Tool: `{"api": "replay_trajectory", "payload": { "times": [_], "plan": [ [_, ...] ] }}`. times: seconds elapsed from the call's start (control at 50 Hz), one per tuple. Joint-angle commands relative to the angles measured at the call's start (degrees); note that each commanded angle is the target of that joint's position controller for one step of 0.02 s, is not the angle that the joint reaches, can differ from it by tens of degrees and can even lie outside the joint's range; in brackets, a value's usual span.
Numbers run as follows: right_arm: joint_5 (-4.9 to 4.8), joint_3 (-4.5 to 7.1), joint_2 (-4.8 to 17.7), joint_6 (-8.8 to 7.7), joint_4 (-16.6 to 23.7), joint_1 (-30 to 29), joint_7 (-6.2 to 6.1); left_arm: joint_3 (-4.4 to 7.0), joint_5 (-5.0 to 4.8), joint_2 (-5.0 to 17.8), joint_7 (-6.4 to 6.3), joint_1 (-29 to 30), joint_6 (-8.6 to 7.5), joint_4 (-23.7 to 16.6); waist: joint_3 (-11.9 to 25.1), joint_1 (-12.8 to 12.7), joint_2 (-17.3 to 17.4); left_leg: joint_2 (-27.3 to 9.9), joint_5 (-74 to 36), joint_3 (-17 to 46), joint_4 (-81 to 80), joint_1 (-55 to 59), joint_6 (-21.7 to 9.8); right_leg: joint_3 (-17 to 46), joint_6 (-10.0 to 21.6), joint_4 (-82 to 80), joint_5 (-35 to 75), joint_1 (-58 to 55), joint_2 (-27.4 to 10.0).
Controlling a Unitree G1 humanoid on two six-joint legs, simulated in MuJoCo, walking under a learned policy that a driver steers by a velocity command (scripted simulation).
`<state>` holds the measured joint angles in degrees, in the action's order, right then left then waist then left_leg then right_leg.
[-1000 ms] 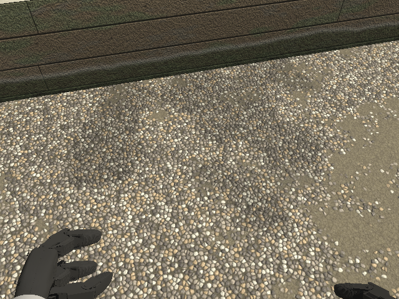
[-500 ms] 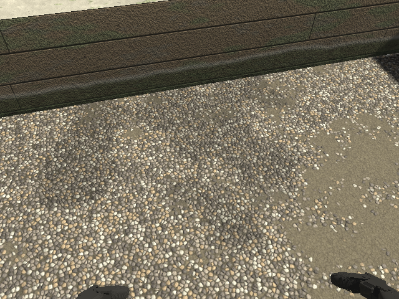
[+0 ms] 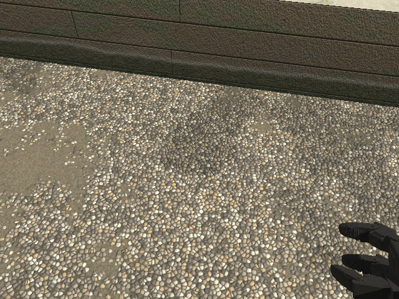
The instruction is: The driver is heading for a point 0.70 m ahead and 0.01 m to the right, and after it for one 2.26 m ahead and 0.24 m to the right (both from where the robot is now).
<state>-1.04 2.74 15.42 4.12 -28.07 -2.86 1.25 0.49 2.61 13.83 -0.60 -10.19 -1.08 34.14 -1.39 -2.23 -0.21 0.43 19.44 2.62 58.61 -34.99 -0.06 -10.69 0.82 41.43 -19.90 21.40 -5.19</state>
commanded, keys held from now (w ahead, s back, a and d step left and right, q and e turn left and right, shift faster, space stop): w+q+shift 0.30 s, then w+e+shift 0.70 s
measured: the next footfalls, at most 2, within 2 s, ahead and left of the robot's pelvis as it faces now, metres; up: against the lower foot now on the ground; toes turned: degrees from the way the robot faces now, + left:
left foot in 0.10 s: +0.11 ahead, +0.16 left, +0.00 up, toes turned +17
right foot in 1.64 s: +0.07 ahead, -0.11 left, +0.00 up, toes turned -26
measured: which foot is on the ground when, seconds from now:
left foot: up 0.00-0.08, down 0.10-1.00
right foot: down 0.00-1.00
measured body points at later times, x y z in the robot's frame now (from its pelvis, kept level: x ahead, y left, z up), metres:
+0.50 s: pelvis +0.03 +0.06 -0.01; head +0.04 +0.06 +0.44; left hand +0.10 +0.34 -0.09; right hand +0.35 -0.01 -0.03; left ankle +0.07 +0.15 -0.71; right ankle +0.05 -0.07 -0.71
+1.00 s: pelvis +0.02 +0.09 +0.00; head +0.04 +0.06 +0.45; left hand +0.24 +0.31 -0.05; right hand +0.24 -0.13 -0.08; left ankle +0.07 +0.15 -0.71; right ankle +0.04 -0.05 -0.71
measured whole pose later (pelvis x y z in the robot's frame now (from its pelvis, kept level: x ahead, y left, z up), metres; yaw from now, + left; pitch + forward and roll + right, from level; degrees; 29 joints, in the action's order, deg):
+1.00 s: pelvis +0.02 +0.09 +0.00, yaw +3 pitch -3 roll +1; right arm -0.1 2.3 12.6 2.5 -31.5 4.5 -1.2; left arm 0.8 -3.2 9.4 2.0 -2.2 4.0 31.9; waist -4.7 1.2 3.2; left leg -1.3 17.7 -15.3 38.1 -18.1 -2.8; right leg 7.3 -0.3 41.6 -22.2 16.4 1.1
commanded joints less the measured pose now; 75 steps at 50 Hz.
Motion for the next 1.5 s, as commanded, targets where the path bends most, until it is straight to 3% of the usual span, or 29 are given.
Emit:
{"api": "replay_trajectory", "payload": {
  "times": [0.02, 0.08, 0.12, 0.14, 0.16, 0.2, 0.22, 0.28, 0.34, 0.36, 0.38, 0.4, 0.42, 0.46, 0.48, 0.58, 0.7, 0.78, 0.94, 1.2, 1.28, 1.3, 1.34, 1.36, 1.38, 1.4, 1.42, 1.46, 1.5],
  "plan": [
    [-0.28, -0.90, 1.2, 0.12, 4.5, -3.7, 0.59, 1.31, -0.62, 6.2, 0.93, 7.2, -1.03, -4.8, 6.0, 1.7, -7.3, -2.1, -2.6, -2.6, -2.4, 4.9, 0.6, 8.8, 0.4, -15.8, 0.3, -0.5, -11.6],
    [-0.02, -1.00, 1.3, 0.11, 4.4, -2.6, 0.76, 2.08, -1.76, 7.6, 0.81, 6.9, -0.67, -4.0, 4.8, 2.2, -2.9, -2.3, -6.4, -7.6, -12.5, 13.3, -1.2, 4.1, -0.4, -14.4, -7.2, 1.3, -12.3],
    [0.57, -0.94, 1.3, 0.09, 0.9, 5.8, 0.88, 1.87, -1.49, 4.4, 0.63, 4.1, 1.18, -4.2, 7.1, 3.2, 6.2, 0.4, -11.3, -5.9, -15.3, 19.1, -4.4, -2.5, -2.7, 3.1, -0.7, 1.4, -5.2],
    [-1.55, 0.14, 5.1, 0.16, 0.2, 6.7, 0.03, 2.04, -0.76, 3.5, 0.98, 5.2, 2.05, -7.1, 8.4, 4.4, 16.0, -0.7, -20.0, 4.4, -18.8, 21.1, -9.1, -3.9, -5.9, 12.7, -3.6, 7.2, 0.7],
    [-2.20, 1.25, 9.7, 0.20, 1.3, 6.9, -0.03, 1.83, -1.33, 4.0, 1.21, 12.6, 2.43, -11.1, 7.1, 8.4, 23.6, -6.1, -14.8, 23.0, -28.1, 22.9, -13.5, -0.4, -8.1, 21.3, -15.8, 21.0, 5.6],
    [0.48, 1.14, 7.9, -0.81, 4.0, 1.8, -1.23, 2.23, -2.04, 3.7, -0.35, 11.9, 1.27, -10.8, 10.9, 5.7, 12.1, -8.9, -13.7, 27.9, -29.4, 22.2, -15.9, 11.1, -8.7, 30.2, -12.2, 22.6, 5.1],
    [1.20, 0.91, 6.6, -1.20, 4.2, -1.0, -1.73, 1.78, -2.16, 2.6, -0.75, 9.0, 0.79, -10.3, 12.3, 3.1, 11.0, -7.6, -13.6, 26.2, -27.9, 19.6, -15.2, 12.6, -8.1, 29.7, -10.2, 20.1, 4.3],
    [1.32, -0.36, 2.5, -2.40, 5.5, -5.9, -0.72, 1.45, -1.35, 1.6, -0.17, 4.9, 0.51, -7.9, 14.5, 0.9, 5.8, -3.3, -13.7, 21.4, -28.1, 8.9, -12.3, 11.3, -5.1, 19.2, -9.9, 4.1, 5.0],
    [-0.47, -0.40, 2.3, -2.04, 4.7, -5.7, -0.86, 0.69, -2.57, -0.6, 0.32, -1.6, 1.03, -4.7, 14.3, -2.3, 3.5, -1.8, -3.0, 18.9, -29.7, 2.8, -8.1, 7.3, -1.6, -1.7, 1.9, -15.8, 5.6],
    [-0.97, -1.03, -1.0, -2.08, 5.0, -5.5, -0.87, 1.03, -0.67, 0.7, 0.16, -5.0, 1.01, -3.5, 12.3, -3.3, -4.9, 2.8, 0.2, 13.5, -18.2, -7.0, -3.9, 12.4, 1.8, -4.6, 0.6, -25.2, 1.7],
    [-1.43, -2.11, -3.0, -2.13, 7.1, -7.0, -0.49, 2.31, 0.10, 6.2, 0.48, 0.6, 1.29, -4.2, 7.2, -2.3, -20.8, 7.1, 0.8, 6.9, -11.2, -16.8, -2.1, 27.6, 6.0, -7.9, 7.0, -24.4, -7.0],
    [0.04, -1.72, -0.3, -3.16, 7.7, -8.4, -0.52, 2.72, -0.27, 6.5, 0.48, 3.2, 1.59, -5.3, 5.4, -3.1, -17.1, 5.3, 2.1, 7.4, -9.6, -16.7, -1.1, 38.1, 9.7, -12.8, 8.6, -20.1, -12.8],
    [0.39, -1.79, 0.2, -4.19, 7.1, -8.1, 0.13, 2.25, -0.63, 5.6, 0.60, 6.2, 1.56, -6.0, 5.0, -1.1, -11.4, 3.3, 0.8, 6.2, -10.9, -9.7, -0.8, 37.8, 10.4, -14.3, 8.7, -14.3, -12.7],
    [0.85, -2.23, -1.3, -4.83, 5.0, -2.4, 1.62, 0.92, -3.32, 3.5, 1.31, 13.1, 0.76, -6.4, 6.5, 4.7, -6.2, 0.2, -5.9, -2.3, -21.1, 15.1, -0.1, 27.1, 6.1, -14.7, 6.2, -0.2, -4.5],
    [1.51, -1.99, -1.1, -4.53, 4.4, -1.8, 1.87, 0.44, -4.19, 2.3, 1.82, 12.0, 0.50, -6.4, 6.4, 4.7, -4.5, 0.8, -6.2, -3.2, -21.3, 21.7, 0.0, 23.2, 4.3, -14.3, 3.8, 3.9, -0.5],
    [1.76, -1.63, 1.6, -2.87, 4.7, 0.2, -0.48, 1.52, -4.80, 0.7, 2.18, 6.7, 0.94, -5.6, 7.9, 5.2, 10.9, -7.4, -4.6, 8.6, -34.7, 23.2, -0.2, 10.6, 1.0, 0.7, 1.1, 0.2, 6.6],
    [1.86, -1.70, 0.1, -3.91, 4.4, -2.0, -2.04, 1.06, -4.24, -0.6, 1.80, 6.8, 1.91, -5.3, 6.6, 3.8, 7.8, -6.9, -8.9, 1.8, -35.3, 21.1, 3.3, 8.9, 2.0, -1.8, 2.5, -5.0, 6.3],
    [1.50, -0.97, 0.7, -4.29, 3.6, -0.9, -2.72, 1.57, -5.04, -0.1, 1.73, 6.8, 2.96, -5.7, 8.2, 2.8, 4.9, -5.3, -16.3, -6.1, -32.7, 23.4, 6.2, 9.1, 2.8, -3.8, 5.8, -7.0, 6.1],
    [1.09, 0.53, 1.4, -2.95, 3.1, 0.1, -2.48, 1.90, -5.57, 1.1, 2.54, 10.1, 4.43, -6.7, 4.8, 1.7, -2.8, -4.8, -7.5, -12.2, -27.1, 26.1, 5.0, 14.4, 4.8, -6.2, 9.2, 0.0, 6.5],
    [0.26, 2.00, 2.2, -1.00, 1.2, 1.2, -2.13, 2.47, -6.48, 1.5, 2.56, 6.5, 3.46, -5.1, 4.8, -0.4, 1.4, -11.8, 5.5, -15.0, -23.3, 29.2, 1.5, 17.5, 6.8, -1.7, 10.0, 11.6, 7.7],
    [-0.25, 1.44, 0.5, -0.38, 3.5, -2.5, -1.29, 2.80, -6.68, 3.1, 2.76, 2.7, 3.22, -4.0, 3.7, -2.7, -4.6, -5.7, 10.2, -17.8, -15.3, 24.7, 3.2, 27.3, 8.0, -6.2, 14.7, 12.9, 8.3],
    [-0.62, 1.33, 0.7, -0.62, 4.4, -3.1, -0.31, 2.71, -7.50, 3.8, 2.68, 3.3, 3.30, -4.4, 3.5, -2.3, -5.9, -4.4, 10.0, -16.8, -14.5, 25.5, 4.2, 32.7, 8.8, -10.1, 5.1, 15.8, 8.1],
    [-0.52, 1.38, 1.2, -1.73, 4.2, 1.9, -0.11, 3.45, -6.03, 6.7, 2.49, 9.1, 3.23, -6.4, 2.3, 2.6, -7.9, -2.1, 7.9, -12.8, -14.1, 31.6, 3.2, 38.0, 7.9, -15.3, -1.9, 23.4, 8.3],
    [1.17, 1.42, 1.8, -2.38, 3.3, 7.1, -0.55, 3.72, -5.84, 7.1, 2.23, 14.1, 2.67, -8.5, 2.9, 6.5, -7.7, -3.3, 5.4, -10.2, -17.0, 41.4, 1.4, 35.6, 5.4, -15.7, -3.2, 31.7, 9.9],
    [2.63, 2.44, 4.5, -2.97, 0.8, 14.4, -1.32, 3.59, -5.59, 5.6, 2.07, 18.4, 2.28, -10.1, 3.9, 10.5, -3.1, -8.8, 4.9, -6.5, -23.0, 51.8, -0.2, 29.0, 2.9, -11.1, -3.9, 39.7, 11.8],
    [3.61, 3.46, 7.2, -3.53, -2.1, 18.6, -2.23, 3.11, -5.99, 2.8, 1.20, 16.3, 1.89, -9.5, 8.0, 11.4, 9.3, -22.2, 8.0, 2.1, -30.3, 57.1, -2.3, 19.5, 2.7, 3.7, -4.2, 42.2, 12.8],
    [3.82, 3.04, 6.8, -4.04, -3.3, 19.6, -3.32, 3.35, -2.93, 3.9, 0.44, 16.6, 2.47, -9.1, 9.0, 11.8, 10.7, -30.9, 6.5, 5.2, -35.3, 47.0, -4.0, 16.6, 3.0, 16.3, -7.9, 36.7, 6.9],
    [3.68, 0.83, 4.3, -4.85, -3.7, 13.5, -3.59, 3.86, -2.57, 5.1, 0.83, 15.3, 2.92, -8.3, 6.8, 6.6, 3.1, -30.5, 4.0, 4.2, -36.9, 33.1, -6.3, 13.9, 1.2, 23.1, -4.9, 28.4, 3.7],
    [3.40, -0.25, 2.9, -5.45, -3.7, 7.9, -2.74, 3.38, -3.37, 3.9, 1.04, 8.1, 4.05, -6.1, 5.8, 1.4, 6.1, -26.6, 6.2, -4.7, -37.6, 22.1, -5.0, 11.5, -1.0, 24.9, -2.2, 18.5, 2.1]
  ]
}}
